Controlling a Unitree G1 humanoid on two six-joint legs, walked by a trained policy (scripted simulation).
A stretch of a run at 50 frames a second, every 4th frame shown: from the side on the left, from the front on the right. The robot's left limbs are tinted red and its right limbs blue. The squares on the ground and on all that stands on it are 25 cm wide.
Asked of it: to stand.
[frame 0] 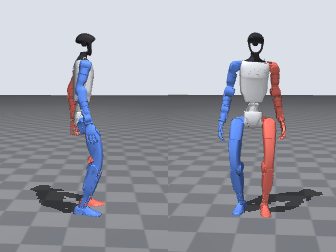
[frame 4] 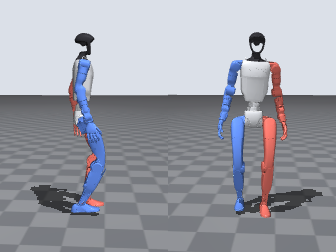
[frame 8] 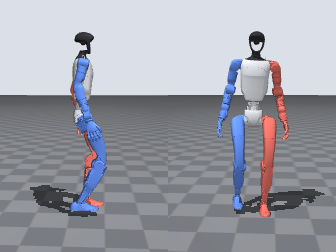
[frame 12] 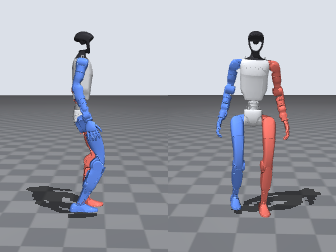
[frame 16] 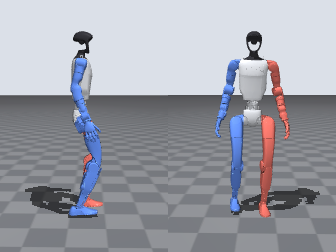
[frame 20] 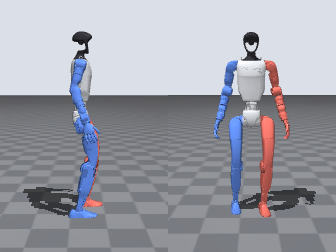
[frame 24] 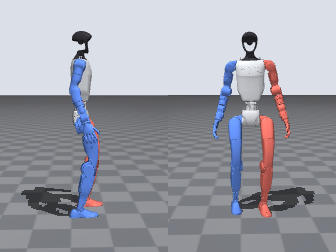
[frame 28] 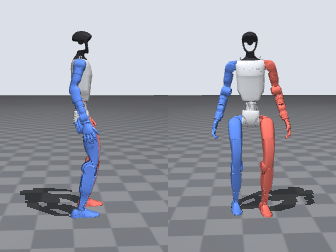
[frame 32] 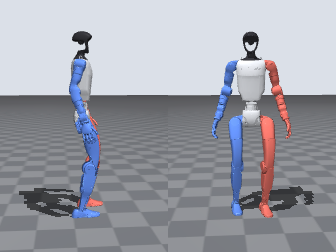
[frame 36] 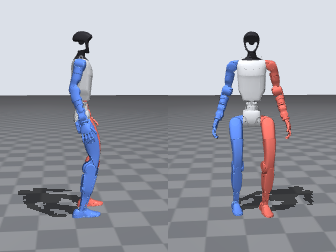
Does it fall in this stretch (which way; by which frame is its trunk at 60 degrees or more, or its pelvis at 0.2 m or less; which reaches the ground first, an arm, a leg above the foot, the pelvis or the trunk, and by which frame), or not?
no
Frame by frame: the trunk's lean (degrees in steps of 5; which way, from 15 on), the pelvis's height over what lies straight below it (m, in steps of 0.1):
0: 5, 0.8
4: 5, 0.8
8: 5, 0.8
12: 5, 0.8
16: 0, 0.8
20: 0, 0.8
24: 0, 0.8
28: 0, 0.8
32: 0, 0.8
36: 0, 0.8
